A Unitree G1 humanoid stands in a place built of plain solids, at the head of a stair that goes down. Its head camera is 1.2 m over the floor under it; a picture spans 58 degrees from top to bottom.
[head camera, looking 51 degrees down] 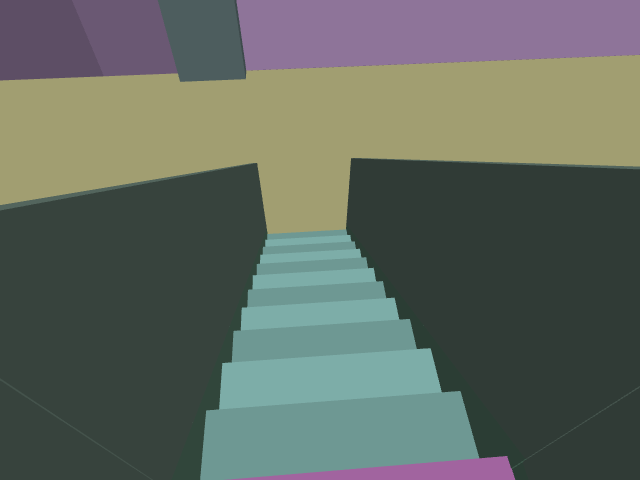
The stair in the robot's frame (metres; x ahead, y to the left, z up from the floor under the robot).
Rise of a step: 0.20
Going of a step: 0.24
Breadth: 0.82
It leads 4 degrees to the left of straight ahead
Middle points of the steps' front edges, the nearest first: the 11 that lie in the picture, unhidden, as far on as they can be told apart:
0.48 -0.05 -0.20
0.72 -0.03 -0.40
0.96 -0.01 -0.60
1.20 0.01 -0.81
1.44 0.02 -1.01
1.68 0.04 -1.21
1.92 0.06 -1.41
2.16 0.08 -1.61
2.40 0.10 -1.82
2.64 0.12 -2.02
2.88 0.13 -2.22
